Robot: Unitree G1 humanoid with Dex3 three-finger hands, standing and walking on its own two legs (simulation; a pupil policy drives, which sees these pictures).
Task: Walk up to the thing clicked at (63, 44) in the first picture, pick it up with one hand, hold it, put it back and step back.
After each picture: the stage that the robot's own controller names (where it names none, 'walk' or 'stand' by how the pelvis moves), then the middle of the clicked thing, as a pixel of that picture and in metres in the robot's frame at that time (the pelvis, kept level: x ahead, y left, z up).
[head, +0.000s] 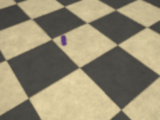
stand; (63, 40) +1.45 +0.23 -0.72
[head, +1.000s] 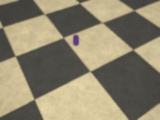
walk; (75, 40) +1.35 +0.15 -0.71
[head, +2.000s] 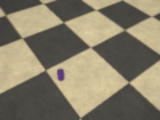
walk; (60, 74) +0.89 +0.19 -0.70
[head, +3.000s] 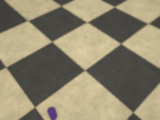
walk; (52, 113) +0.55 +0.24 -0.71
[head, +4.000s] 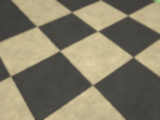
stand; out of the picture +0.39 +0.23 -0.71
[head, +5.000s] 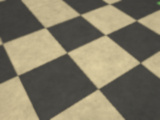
stand; out of the picture +0.40 +0.20 -0.72
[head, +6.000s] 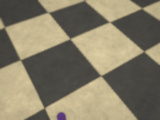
stand; (61, 118) +0.44 +0.15 -0.71
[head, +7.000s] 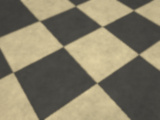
stand; out of the picture +0.36 +0.20 -0.71
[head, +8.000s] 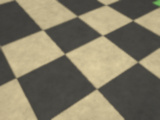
stand; out of the picture +0.40 +0.22 -0.72
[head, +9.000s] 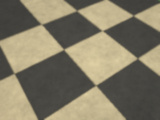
stand; out of the picture +0.39 +0.21 -0.72
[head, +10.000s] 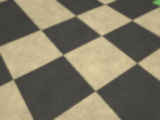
stand; out of the picture +0.36 +0.22 -0.72
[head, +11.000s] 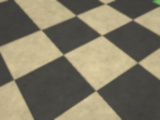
stand; out of the picture +0.36 +0.22 -0.72
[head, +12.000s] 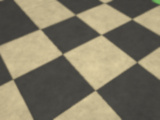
go down; out of the picture +0.36 +0.22 -0.72
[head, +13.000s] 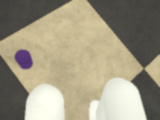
go down; (24, 60) +0.46 +0.21 -0.34
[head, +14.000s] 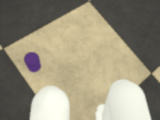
approach; (33, 62) +0.47 +0.19 -0.32
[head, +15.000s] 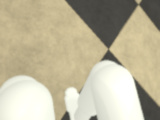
close in; out of the picture +0.47 +0.23 -0.23
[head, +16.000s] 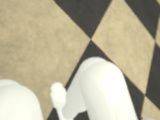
close; out of the picture +0.45 +0.25 -0.24
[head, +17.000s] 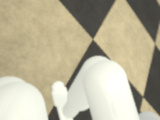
lift; out of the picture +0.44 +0.24 -0.24
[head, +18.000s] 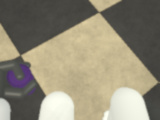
lift; (23, 81) +0.34 +0.21 -0.07
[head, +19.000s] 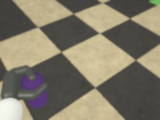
hold; (35, 90) +0.33 +0.18 +0.03
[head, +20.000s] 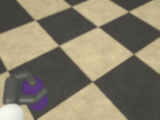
hold; (35, 94) +0.33 +0.18 -0.01
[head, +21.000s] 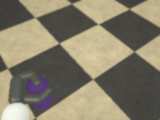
crouch; (40, 93) +0.34 +0.16 -0.02
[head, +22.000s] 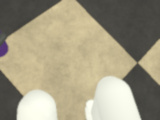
crouch; out of the picture +0.50 +0.23 -0.10
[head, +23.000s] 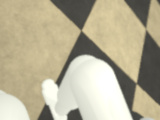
lower; out of the picture +0.47 +0.25 -0.25
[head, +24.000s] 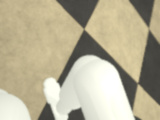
lower; out of the picture +0.48 +0.26 -0.25
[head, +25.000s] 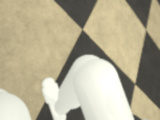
lower; out of the picture +0.48 +0.26 -0.25
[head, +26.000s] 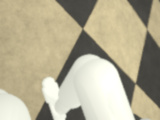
lower; out of the picture +0.48 +0.26 -0.25
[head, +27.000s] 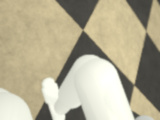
open; out of the picture +0.48 +0.24 -0.26
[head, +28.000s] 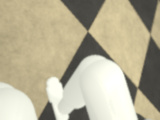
rise; out of the picture +0.47 +0.25 -0.25
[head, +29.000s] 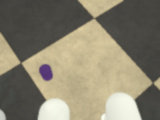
walk; (46, 72) +0.48 +0.17 -0.42
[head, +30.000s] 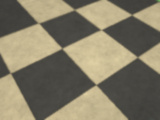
stand; out of the picture +0.40 +0.18 -0.66
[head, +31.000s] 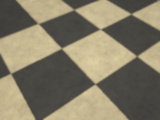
stand; out of the picture +0.41 +0.19 -0.67
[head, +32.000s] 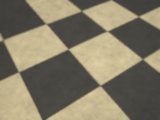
stand; out of the picture +0.41 +0.18 -0.70
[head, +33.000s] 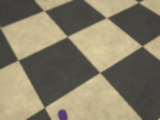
walk; (62, 116) +0.45 +0.16 -0.71
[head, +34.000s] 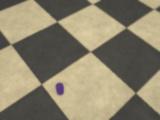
walk; (59, 89) +0.64 +0.17 -0.70
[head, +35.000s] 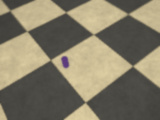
walk; (65, 62) +0.97 +0.25 -0.70
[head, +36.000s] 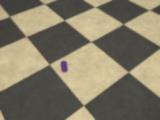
stand; (64, 66) +1.02 +0.20 -0.71
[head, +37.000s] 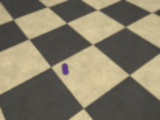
stand; (65, 69) +1.03 +0.20 -0.72
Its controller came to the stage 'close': yes
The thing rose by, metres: 0.71
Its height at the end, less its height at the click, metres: +0.00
